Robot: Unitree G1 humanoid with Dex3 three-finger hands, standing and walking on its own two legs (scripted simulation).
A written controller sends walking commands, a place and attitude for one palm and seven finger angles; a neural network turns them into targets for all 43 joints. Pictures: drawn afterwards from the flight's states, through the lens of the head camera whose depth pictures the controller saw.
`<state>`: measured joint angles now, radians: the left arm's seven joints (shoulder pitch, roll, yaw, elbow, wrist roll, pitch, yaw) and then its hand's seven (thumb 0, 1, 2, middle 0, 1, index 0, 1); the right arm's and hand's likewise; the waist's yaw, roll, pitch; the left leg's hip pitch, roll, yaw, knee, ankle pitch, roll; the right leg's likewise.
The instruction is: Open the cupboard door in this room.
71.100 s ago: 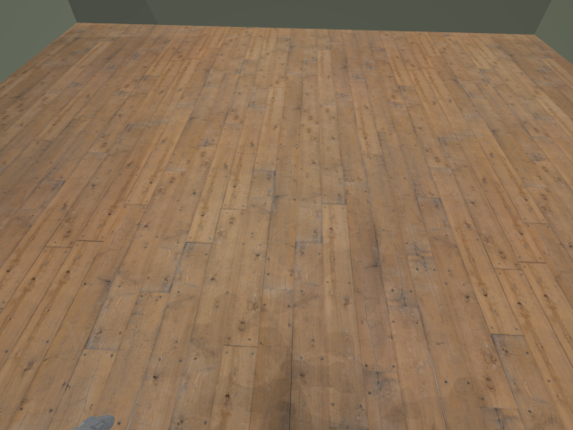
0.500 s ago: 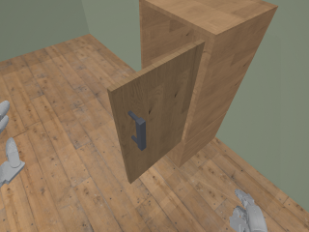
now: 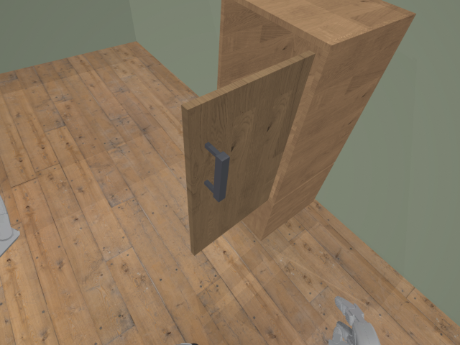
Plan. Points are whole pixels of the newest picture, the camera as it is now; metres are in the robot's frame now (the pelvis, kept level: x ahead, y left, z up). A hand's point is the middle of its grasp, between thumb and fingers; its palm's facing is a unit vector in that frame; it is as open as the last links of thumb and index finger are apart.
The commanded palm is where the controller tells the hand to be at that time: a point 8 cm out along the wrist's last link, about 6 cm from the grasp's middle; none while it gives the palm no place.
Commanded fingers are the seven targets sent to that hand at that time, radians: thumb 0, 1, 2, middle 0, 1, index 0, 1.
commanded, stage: step back with the hand held close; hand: left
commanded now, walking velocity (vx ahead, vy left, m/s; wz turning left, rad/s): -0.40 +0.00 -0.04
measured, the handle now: (214, 172) +0.45 +0.06 +0.01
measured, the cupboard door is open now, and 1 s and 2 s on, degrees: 93 93 93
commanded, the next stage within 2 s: stop stepping back and stand still in 0.36 s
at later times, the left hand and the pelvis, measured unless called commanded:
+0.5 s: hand out of the picture +0.10 +0.26 +0.16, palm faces +0.36 -0.80 -0.48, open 7.4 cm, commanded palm +0.03 +0.29 +0.18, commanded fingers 0.00 0.90 0.90 -0.20 -0.30 -0.20 -0.30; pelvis -0.11 -0.01 -0.01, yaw +0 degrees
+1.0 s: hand out of the picture +0.04 +0.26 +0.16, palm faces +0.38 -0.79 -0.49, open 7.4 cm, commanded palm -0.02 +0.30 +0.18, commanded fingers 0.00 0.90 0.90 -0.20 -0.30 -0.20 -0.30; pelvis -0.16 +0.00 +0.01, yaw -1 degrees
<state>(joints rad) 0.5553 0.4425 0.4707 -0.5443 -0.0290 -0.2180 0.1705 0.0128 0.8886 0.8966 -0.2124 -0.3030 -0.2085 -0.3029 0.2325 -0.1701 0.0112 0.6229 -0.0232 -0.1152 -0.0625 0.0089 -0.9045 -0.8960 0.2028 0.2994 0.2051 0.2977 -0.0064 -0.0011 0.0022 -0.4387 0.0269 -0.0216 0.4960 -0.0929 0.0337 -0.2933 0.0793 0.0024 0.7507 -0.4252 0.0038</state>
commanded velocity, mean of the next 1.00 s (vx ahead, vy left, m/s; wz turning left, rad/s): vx -0.09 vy -0.01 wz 0.01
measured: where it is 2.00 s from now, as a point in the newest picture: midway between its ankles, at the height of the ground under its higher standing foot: outside the picture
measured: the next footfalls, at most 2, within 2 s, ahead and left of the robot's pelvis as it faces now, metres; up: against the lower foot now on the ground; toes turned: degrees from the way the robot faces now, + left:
right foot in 0.06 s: -0.07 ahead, -0.12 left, +0.00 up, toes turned +0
left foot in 0.64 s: -0.08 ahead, +0.11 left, +0.00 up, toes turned +0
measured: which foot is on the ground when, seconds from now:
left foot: down 0.00-0.48, up 0.50-0.62, down 0.64-1.00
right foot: up 0.00-0.04, down 0.06-0.68, up 0.70-0.90, down 0.92-1.00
